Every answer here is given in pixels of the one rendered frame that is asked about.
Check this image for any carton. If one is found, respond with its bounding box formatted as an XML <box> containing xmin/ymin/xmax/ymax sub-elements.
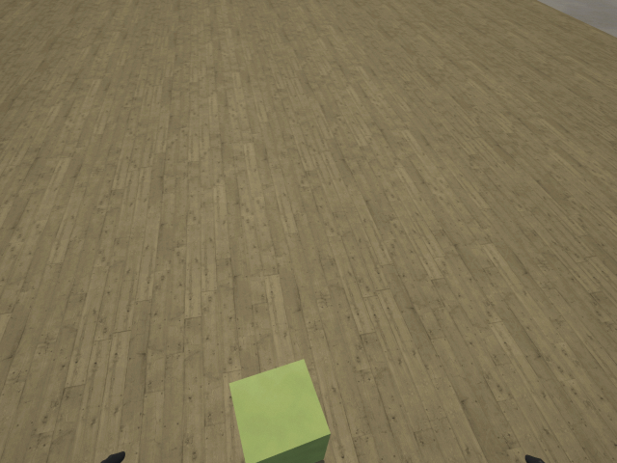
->
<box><xmin>229</xmin><ymin>359</ymin><xmax>331</xmax><ymax>463</ymax></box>

